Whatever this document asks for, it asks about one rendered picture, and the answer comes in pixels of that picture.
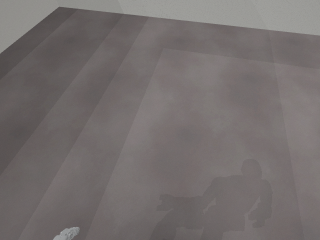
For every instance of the robot left hand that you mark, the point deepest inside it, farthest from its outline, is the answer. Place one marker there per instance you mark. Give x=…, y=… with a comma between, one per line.
x=67, y=234

